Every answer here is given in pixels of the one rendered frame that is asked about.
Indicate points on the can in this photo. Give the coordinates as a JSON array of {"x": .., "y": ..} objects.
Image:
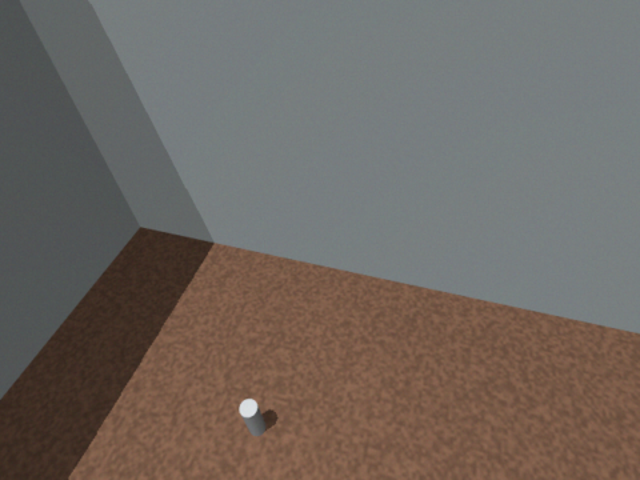
[{"x": 252, "y": 416}]

